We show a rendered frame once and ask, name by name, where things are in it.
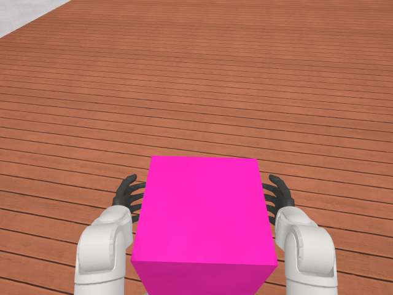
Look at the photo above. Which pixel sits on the right robot forearm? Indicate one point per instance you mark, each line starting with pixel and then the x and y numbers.
pixel 309 254

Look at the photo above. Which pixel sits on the left robot forearm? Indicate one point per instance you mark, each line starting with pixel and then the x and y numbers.
pixel 101 253

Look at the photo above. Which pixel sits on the robot right hand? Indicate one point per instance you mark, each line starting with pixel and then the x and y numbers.
pixel 283 197

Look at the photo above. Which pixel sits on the robot left hand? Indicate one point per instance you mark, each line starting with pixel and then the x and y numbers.
pixel 122 195

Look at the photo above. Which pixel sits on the carton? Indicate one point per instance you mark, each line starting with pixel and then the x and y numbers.
pixel 203 228

